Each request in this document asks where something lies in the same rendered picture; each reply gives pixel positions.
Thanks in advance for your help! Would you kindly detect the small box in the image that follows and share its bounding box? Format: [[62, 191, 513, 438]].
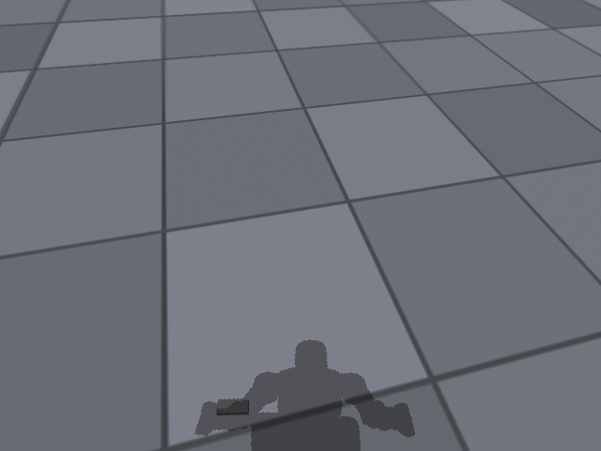
[[216, 399, 249, 415]]

